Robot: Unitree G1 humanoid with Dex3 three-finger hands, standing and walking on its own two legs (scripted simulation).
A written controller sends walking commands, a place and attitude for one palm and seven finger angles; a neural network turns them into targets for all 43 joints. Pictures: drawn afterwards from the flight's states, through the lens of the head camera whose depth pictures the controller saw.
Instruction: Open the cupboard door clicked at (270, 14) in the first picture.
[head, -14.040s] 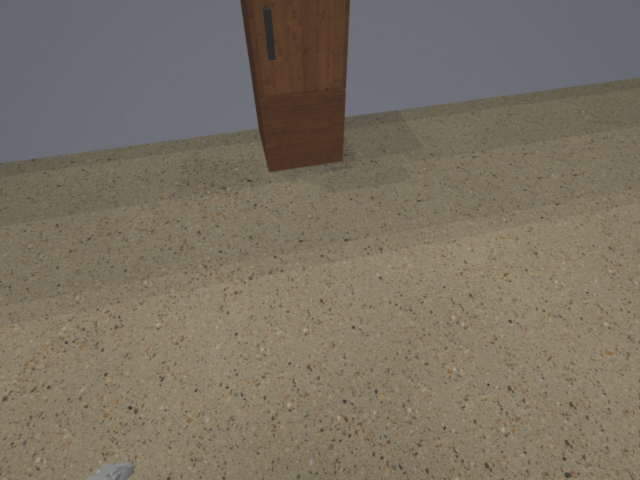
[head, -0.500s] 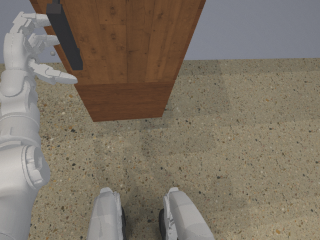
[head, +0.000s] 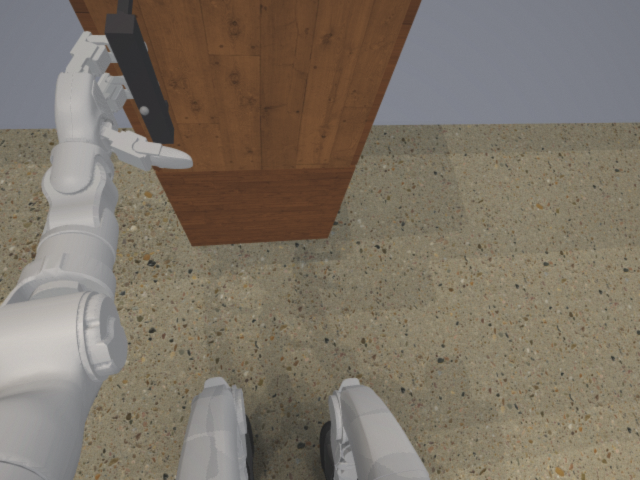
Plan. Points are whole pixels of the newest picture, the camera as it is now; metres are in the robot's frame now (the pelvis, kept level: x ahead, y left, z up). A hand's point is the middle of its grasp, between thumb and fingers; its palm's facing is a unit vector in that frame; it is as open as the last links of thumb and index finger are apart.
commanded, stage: slide the fingers in behind the handle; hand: left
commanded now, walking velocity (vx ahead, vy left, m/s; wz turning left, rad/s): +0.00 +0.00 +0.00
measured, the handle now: (146, 75) +0.58 +0.17 +0.05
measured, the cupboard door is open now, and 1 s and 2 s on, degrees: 0 0 11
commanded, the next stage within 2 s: close the thumb around the handle in 0.70 s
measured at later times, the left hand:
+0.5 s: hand (168, 110) +0.54 +0.14 +0.05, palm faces +0.04 -1.00 -0.04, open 13.9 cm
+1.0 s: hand (168, 110) +0.54 +0.14 +0.05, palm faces +0.04 -1.00 -0.03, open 13.0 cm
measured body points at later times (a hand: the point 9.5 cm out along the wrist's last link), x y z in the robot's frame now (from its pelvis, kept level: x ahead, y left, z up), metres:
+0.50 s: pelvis +0.00 +0.00 +0.00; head +0.17 +0.02 +0.42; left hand +0.53 +0.19 +0.05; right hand +0.01 -0.26 -0.12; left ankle +0.06 +0.11 -0.60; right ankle +0.01 -0.12 -0.60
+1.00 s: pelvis +0.01 -0.01 +0.00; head +0.18 +0.01 +0.42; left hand +0.53 +0.19 +0.05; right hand +0.03 -0.27 -0.12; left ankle +0.06 +0.11 -0.60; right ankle +0.01 -0.12 -0.60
